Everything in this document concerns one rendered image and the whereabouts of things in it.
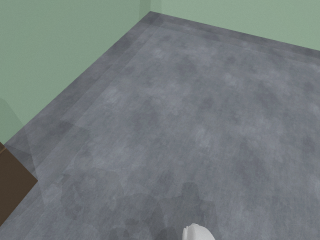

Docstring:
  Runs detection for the right robot thigh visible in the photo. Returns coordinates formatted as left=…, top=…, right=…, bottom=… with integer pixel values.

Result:
left=182, top=225, right=215, bottom=240

